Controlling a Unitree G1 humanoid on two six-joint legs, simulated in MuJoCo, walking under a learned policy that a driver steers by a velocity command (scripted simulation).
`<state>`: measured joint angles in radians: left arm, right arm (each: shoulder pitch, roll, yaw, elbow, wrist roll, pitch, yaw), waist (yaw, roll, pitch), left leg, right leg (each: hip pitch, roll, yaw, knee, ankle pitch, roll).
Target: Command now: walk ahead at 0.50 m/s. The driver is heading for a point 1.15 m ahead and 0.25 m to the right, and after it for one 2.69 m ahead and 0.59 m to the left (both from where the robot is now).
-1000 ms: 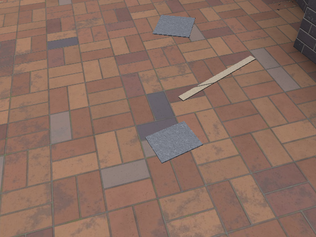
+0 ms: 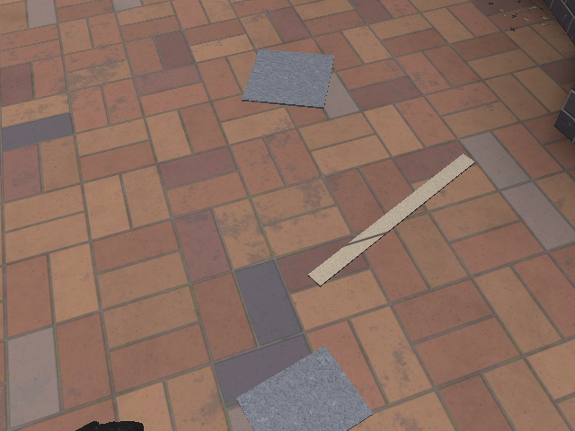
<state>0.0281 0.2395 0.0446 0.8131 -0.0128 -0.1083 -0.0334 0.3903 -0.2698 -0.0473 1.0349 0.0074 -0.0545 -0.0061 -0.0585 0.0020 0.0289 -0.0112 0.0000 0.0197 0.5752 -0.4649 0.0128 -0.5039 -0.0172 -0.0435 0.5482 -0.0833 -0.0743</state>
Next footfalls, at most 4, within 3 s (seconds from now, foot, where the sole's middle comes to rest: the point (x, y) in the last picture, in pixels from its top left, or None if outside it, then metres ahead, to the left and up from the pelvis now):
0.52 left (235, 429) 0.47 0.14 -0.76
1.08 right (344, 315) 0.73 -0.14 -0.76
1.56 left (309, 207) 1.08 -0.08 -0.76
2.02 right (401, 187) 1.14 -0.36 -0.76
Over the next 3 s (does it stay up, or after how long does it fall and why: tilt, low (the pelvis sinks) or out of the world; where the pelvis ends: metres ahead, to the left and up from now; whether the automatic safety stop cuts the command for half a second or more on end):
stays up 1.10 -0.20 0.02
